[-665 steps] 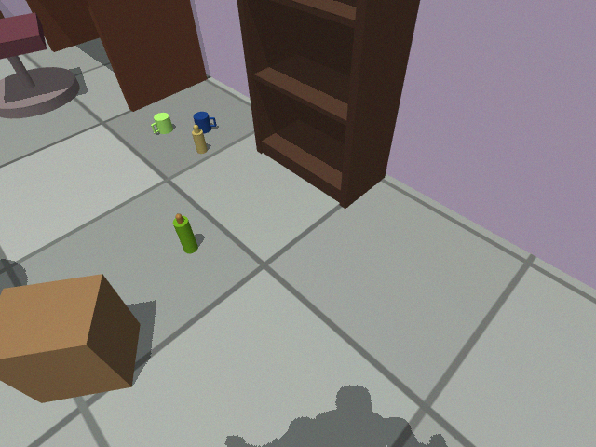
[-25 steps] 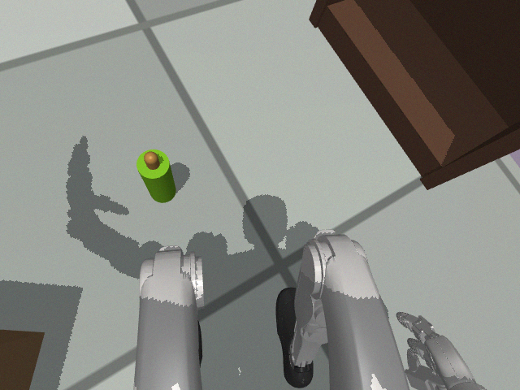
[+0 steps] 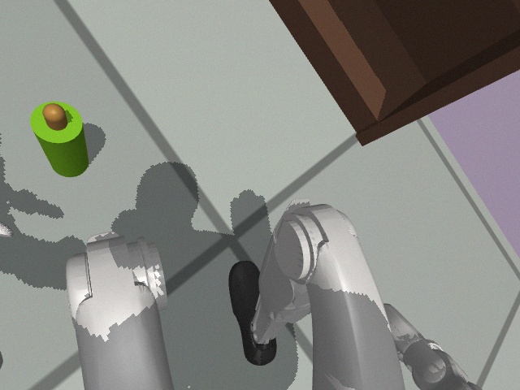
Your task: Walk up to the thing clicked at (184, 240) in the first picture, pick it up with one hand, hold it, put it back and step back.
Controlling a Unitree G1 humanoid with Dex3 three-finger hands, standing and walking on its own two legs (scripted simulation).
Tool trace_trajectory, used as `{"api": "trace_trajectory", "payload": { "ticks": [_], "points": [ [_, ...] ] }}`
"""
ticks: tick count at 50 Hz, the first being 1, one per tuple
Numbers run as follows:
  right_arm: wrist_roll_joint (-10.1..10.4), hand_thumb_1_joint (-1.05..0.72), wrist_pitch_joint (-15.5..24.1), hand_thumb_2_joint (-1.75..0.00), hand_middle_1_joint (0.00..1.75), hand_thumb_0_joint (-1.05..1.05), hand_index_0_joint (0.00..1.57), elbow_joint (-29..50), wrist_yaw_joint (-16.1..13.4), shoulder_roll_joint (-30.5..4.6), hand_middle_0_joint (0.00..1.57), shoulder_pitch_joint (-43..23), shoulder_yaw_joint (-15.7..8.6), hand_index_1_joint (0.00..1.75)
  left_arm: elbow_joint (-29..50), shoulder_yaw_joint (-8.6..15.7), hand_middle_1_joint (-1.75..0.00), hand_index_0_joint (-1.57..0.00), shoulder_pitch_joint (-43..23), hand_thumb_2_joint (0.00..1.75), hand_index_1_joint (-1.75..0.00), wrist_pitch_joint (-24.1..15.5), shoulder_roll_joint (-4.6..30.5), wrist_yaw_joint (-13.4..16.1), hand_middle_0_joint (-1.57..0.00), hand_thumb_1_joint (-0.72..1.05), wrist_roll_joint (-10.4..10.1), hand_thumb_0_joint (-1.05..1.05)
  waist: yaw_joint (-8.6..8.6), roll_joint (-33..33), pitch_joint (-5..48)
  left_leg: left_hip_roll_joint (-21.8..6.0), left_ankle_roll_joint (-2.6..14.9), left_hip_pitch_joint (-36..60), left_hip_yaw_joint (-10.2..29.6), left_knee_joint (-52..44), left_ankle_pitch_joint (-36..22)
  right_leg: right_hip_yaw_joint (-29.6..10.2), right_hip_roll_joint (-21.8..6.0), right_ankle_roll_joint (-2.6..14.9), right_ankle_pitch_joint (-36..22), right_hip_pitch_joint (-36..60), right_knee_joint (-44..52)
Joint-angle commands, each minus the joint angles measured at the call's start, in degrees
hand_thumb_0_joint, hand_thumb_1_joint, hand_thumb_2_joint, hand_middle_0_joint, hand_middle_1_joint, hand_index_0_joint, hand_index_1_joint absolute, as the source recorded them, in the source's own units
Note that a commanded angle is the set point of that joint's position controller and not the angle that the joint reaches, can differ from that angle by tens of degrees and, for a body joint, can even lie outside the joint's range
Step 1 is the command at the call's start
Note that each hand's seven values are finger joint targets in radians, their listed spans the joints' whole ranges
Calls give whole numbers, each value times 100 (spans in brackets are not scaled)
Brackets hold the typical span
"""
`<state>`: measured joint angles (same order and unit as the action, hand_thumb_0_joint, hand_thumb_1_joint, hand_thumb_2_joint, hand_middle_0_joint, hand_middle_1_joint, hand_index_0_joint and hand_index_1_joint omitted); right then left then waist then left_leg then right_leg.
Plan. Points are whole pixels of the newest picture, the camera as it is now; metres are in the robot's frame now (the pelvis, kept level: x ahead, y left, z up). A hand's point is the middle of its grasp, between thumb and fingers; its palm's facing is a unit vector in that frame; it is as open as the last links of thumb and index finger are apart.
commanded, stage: close in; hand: left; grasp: from the side
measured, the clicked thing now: (63, 140) +0.49 +0.22 -0.20
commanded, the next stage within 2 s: rest palm in 0.62 s
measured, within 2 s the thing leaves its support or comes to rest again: neither
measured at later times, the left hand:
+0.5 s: hand (45, 163) +0.45 +0.23 -0.18, palm faces +0.12 -0.99 +0.00, open 17.7 cm
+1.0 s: hand (60, 164) +0.45 +0.22 -0.19, palm faces +0.17 -0.99 -0.01, open 16.3 cm
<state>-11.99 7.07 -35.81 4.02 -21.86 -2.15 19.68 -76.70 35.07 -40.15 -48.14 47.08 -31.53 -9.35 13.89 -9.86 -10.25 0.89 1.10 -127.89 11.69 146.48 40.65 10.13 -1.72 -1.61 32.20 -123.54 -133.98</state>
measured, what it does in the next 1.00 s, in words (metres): stands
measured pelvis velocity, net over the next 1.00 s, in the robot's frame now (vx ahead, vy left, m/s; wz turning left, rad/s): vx -0.01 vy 0.01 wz -0.08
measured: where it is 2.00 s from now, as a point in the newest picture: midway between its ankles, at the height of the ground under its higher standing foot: (198, 358)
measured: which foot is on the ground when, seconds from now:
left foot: down 0.00-1.00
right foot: down 0.00-1.00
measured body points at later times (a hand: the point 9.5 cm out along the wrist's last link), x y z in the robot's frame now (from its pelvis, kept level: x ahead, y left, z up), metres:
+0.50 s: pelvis -0.01 +0.01 -0.01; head +0.23 +0.16 +0.32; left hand +0.44 +0.29 -0.17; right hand +0.11 -0.26 -0.05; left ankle +0.08 +0.11 -0.27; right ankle +0.14 -0.12 -0.27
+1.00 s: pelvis -0.01 +0.01 -0.01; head +0.25 +0.17 +0.31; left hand +0.44 +0.27 -0.19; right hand +0.13 -0.25 -0.05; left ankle +0.08 +0.11 -0.27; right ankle +0.14 -0.12 -0.27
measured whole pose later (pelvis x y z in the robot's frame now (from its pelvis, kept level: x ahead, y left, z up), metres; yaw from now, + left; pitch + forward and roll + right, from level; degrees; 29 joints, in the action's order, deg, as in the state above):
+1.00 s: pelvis -0.01 +0.01 -0.01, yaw -5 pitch +14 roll -19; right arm -21.4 0.3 -32.5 9.0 -22.0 -9.7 30.3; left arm -87.6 23.1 -41.7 -65.6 47.3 0.7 -1.7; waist 17.6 -15.0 -18.5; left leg 0.8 1.1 -126.2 19.0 151.7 41.4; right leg 15.7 0.5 -3.4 30.1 -119.4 -133.6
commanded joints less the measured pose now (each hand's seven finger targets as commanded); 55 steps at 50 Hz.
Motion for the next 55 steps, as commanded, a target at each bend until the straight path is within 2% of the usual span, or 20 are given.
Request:
{"api": "trace_trajectory", "payload": {
  "ticks": [1, 3, 4, 6, 9, 12, 14, 15, 18, 21, 26, 27, 28, 29, 32, 38, 39, 44, 48, 55],
  "points": [
    [-162, -95, -80, -91, 30, 0, 20, 155, -70, -1956, 20, 445, -389, 30, 362, -127, -7, -7, -1390, 0, -7, -718, 1348, 320, -8, -61, -45, 0, 473, 2729, 3466, -272, -211, 2667, -78, -1826, -911, 486, 251, 297, -561, 1719, 820],
    [-236, -95, -128, -91, 30, 0, 20, 225, -21, -2007, 20, 282, -293, 30, 192, -124, -8, -8, -1348, 0, -7, -891, 1299, 539, -8, -61, -17, 0, 488, 2663, 3258, -282, -213, 2610, -15, -1821, -719, 545, 265, 273, -465, 1736, 817],
    [-268, -95, -151, -91, 30, 0, 20, 267, 15, -1989, 20, 207, -200, 30, 81, -245, -7, -7, -1478, 0, -7, -970, 1145, 665, -8, -61, 11, 0, 595, 2687, 3104, -282, -235, 2570, 51, -1856, -722, 594, 260, 261, -488, 1735, 773],
    [-362, -95, -211, -91, 30, 0, 20, 281, 62, -2060, 20, 154, -150, 30, 13, 7, -7, -8, -1342, 0, -7, -1126, 1414, 965, -8, -61, 50, 0, 503, 2665, 3131, -275, -217, 2486, 37, -1768, -678, 626, 319, 245, -467, 1899, 789],
    [-474, -95, -304, -91, 30, 0, 20, 324, 127, -2064, 20, 35, -42, 30, 58, -10, -8, -7, -1410, 0, -8, -1354, 1434, 1361, -8, -61, 230, 0, 562, 2858, 3010, -296, -266, 2575, 106, -1792, -773, 676, 328, 237, -598, 1962, 727],
    [-568, -94, -384, -91, 30, 0, 20, 335, 177, -2079, 20, -22, 9, 30, -134, -238, -8, -6, -1342, 2, -7, -1493, 1216, 1666, -7, -61, 447, 0, 702, 2849, 2782, -297, -270, 2472, 160, -1802, -676, 742, 342, 224, -580, 1918, 748],
    [-666, -94, -456, -91, 30, 0, 20, 366, 198, -2101, 20, -127, 56, 30, -157, -369, -7, -6, -1330, 2, -7, -1590, 1282, 1809, -6, -61, 541, 0, 739, 2864, 2680, -314, -251, 2321, 189, -1793, -533, 755, 372, 231, -500, 1883, 727],
    [-676, -94, -480, -91, 30, 0, 20, 366, 198, -2133, 20, -160, 35, 30, -180, -528, -7, -6, -1318, 2, -7, -1620, 1098, 1838, -6, -61, 583, 0, 815, 2866, 2619, -327, -276, 2438, 251, -1831, -511, 785, 350, 222, -508, 1766, 712],
    [-730, -94, -527, -91, 30, 0, 20, 372, 218, -2197, 20, -205, 98, 30, -120, -746, -7, -6, -1465, 2, -7, -1726, 977, 1930, -6, -60, 529, 0, 973, 2805, 2576, -317, -252, 2411, 332, -1785, -375, 819, 359, 180, -513, 1784, 703],
    [-751, -94, -551, -91, 30, 0, 20, 388, 252, -2198, 20, -150, 169, 30, -232, -764, -7, -7, -1486, 2, -7, -1778, 883, 2106, -7, -60, 412, 0, 1031, 2572, 2648, -282, -217, 2294, 352, -1689, -384, 844, 379, 146, -559, 1951, 750],
    [-819, -93, -617, -91, 30, 0, 20, 352, 265, -2170, 20, -182, 269, 30, -343, -874, -9, -6, -1506, 6, -9, -1925, 910, 2401, -6, -60, 474, 0, 1039, 2519, 2600, -274, -206, 2257, 354, -1583, -546, 847, 404, 125, -712, 2088, 771],
    [-830, -92, -630, -91, 30, 0, 20, 380, 271, -2139, 20, -246, 292, 30, -439, -884, -9, -5, -1379, 7, -9, -1952, 947, 2461, -6, -59, 515, 0, 971, 2446, 2529, -277, -192, 2137, 319, -1564, -503, 839, 432, 137, -678, 2116, 795],
    [-848, -93, -652, -91, 30, 0, 20, 391, 279, -2155, 20, -223, 308, 30, -461, -846, -10, -6, -1437, 7, -9, -1981, 999, 2517, -7, -58, 542, 0, 1016, 2509, 2523, -281, -204, 2158, 336, -1580, -484, 870, 423, 131, -651, 2145, 793],
    [-849, -93, -674, -91, 30, 0, 20, 408, 281, -2144, 20, -261, 311, 30, -447, -785, -9, -5, -1297, 9, -9, -2004, 1046, 2573, -6, -58, 563, 0, 905, 2535, 2491, -288, -213, 2160, 326, -1598, -461, 857, 433, 147, -630, 2138, 806],
    [-900, -93, -713, -91, 30, 0, 20, 409, 302, -2145, 20, -284, 357, 30, -428, -763, -10, -5, -1201, 10, -10, -2066, 1026, 2723, -5, -55, 555, 0, 906, 2580, 2531, -279, -212, 2133, 309, -1556, -489, 872, 470, 138, -680, 2297, 831],
    [-937, -92, -736, -91, 30, 0, 20, 338, 329, -2145, 20, -321, 330, 30, -224, -1135, -11, -10, -1330, 14, -12, -2126, 842, 2866, -11, -44, 712, 0, 1070, 2691, 2603, -309, -248, 2344, 387, -1556, -724, 933, 472, 144, -910, 2238, 764],
    [-936, -91, -745, -91, 30, 0, 20, 329, 335, -2155, 20, -326, 329, 30, -256, -1163, -11, -10, -1354, 15, -12, -2127, 799, 2883, -12, -42, 709, 0, 1127, 2677, 2533, -311, -247, 2340, 412, -1549, -719, 953, 468, 133, -923, 2183, 768],
    [-945, -91, -763, -91, 30, 0, 20, 306, 374, -2159, 20, -313, 344, 30, -283, -1179, -12, -10, -1375, 18, -13, -2145, 731, 3120, -12, -39, 679, 0, 1123, 2583, 2560, -312, -248, 2381, 482, -1544, -727, 973, 485, 134, -948, 2223, 784],
    [-952, -91, -770, -90, 30, 0, 20, 320, 389, -2122, 20, -395, 389, 30, -331, -1202, -30, -31, -1570, 30, -31, -2195, 817, 3275, -32, -24, 766, 0, 1159, 2601, 2395, -321, -243, 2268, 505, -1577, -547, 981, 486, 142, -805, 2121, 805],
    [-1017, -90, -827, -90, 30, 0, 20, 329, 407, -2097, 20, -435, 456, 30, -530, -1259, -41, -43, -1498, 42, -41, -2202, 856, 3414, -44, -4, 917, 0, 1173, 2727, 2341, -342, -274, 2385, 529, -1610, -654, 1006, 516, 155, -858, 2128, 813]
  ]
}}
